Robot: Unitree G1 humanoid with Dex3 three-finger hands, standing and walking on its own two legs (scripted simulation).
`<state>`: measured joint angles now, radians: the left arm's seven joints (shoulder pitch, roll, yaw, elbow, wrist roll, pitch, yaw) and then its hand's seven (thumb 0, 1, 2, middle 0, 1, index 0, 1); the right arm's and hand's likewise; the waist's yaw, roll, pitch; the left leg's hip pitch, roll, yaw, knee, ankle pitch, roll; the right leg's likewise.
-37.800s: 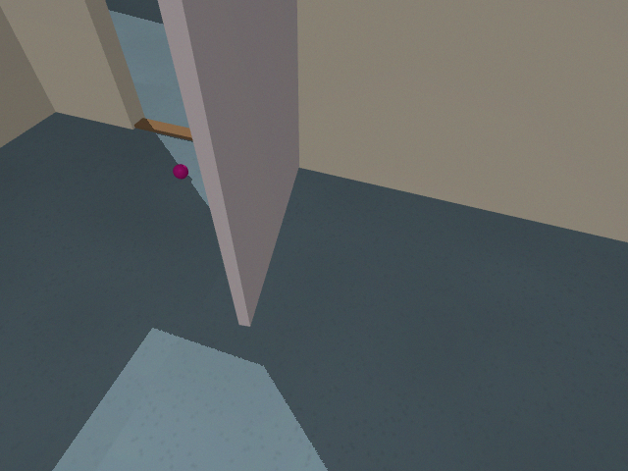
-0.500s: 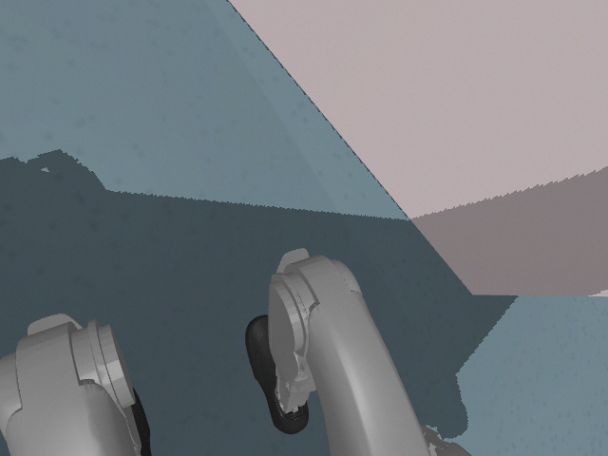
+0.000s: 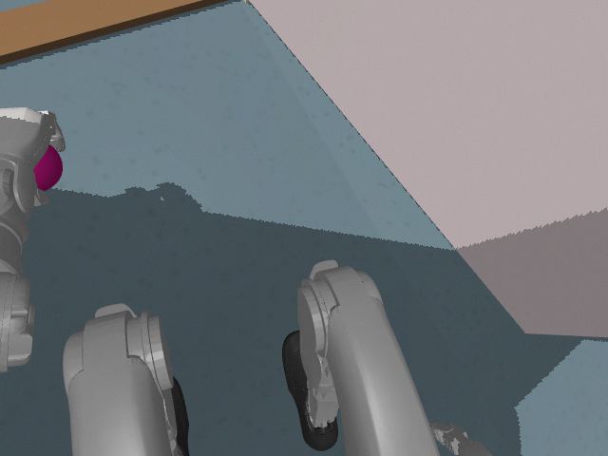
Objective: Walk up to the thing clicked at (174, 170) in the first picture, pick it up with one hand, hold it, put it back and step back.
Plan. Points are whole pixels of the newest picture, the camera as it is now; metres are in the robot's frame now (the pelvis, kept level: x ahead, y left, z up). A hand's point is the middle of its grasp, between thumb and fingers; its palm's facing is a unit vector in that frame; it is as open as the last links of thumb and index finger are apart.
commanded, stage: lift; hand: left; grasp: from above
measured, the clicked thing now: (29, 165) +0.52 +0.26 -0.16
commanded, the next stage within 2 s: hold in 1.68 s
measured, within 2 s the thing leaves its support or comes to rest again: neither
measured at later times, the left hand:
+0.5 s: hand out of the picture +0.45 +0.28 -0.05, palm faces -0.45 -0.07 -0.89, open 9.2 cm
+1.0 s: hand out of the picture +0.37 +0.28 +0.16, palm faces -0.43 -0.11 -0.90, open 9.2 cm
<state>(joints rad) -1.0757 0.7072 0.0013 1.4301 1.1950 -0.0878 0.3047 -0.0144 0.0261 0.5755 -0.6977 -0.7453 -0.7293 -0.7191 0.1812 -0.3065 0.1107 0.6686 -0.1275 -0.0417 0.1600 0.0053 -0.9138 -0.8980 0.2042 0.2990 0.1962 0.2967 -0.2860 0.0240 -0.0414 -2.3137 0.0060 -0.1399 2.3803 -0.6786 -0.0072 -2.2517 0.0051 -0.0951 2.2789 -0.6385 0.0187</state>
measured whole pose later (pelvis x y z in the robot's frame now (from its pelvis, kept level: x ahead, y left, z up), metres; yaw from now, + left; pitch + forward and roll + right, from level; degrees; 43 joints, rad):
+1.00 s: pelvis +0.01 +0.01 +0.24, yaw +6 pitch +25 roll -3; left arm -0.49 0.47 -0.15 0.79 0.98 0.03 0.09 -0.01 0.08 0.56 -0.63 -0.79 -0.68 -0.75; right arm 0.16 -0.23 -0.01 0.69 0.03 0.06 -0.04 0.01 -0.91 -0.90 0.21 0.30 0.20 0.30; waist -0.09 0.06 -0.18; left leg -1.46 0.02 -0.04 1.59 -0.58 0.01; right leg -1.43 0.00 -0.03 1.54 -0.55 0.02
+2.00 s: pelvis +0.08 +0.01 +0.41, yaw +6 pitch +8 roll -1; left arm -0.33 0.38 -0.22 0.82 1.00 0.03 0.11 0.00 0.08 0.52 -0.68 -0.70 -0.72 -0.68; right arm 0.23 -0.25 -0.05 0.73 0.05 0.05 -0.05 0.01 -0.90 -0.89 0.21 0.30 0.20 0.30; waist -0.03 0.04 -0.08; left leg -0.51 0.02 0.02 0.73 -0.36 0.00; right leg -0.51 -0.01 0.02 0.71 -0.33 0.02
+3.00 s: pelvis +0.07 +0.00 +0.43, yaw +5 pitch +1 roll +0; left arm -0.24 0.41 -0.23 0.63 0.98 0.01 -0.02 0.00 0.09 0.57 -0.63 -0.75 -0.68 -0.72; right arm 0.18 -0.25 -0.03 0.70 0.07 0.06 -0.07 0.01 -0.91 -0.90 0.20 0.30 0.20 0.30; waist 0.01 0.06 -0.02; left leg -0.29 0.02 0.03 0.53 -0.25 0.00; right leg -0.31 -0.01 0.03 0.53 -0.24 0.01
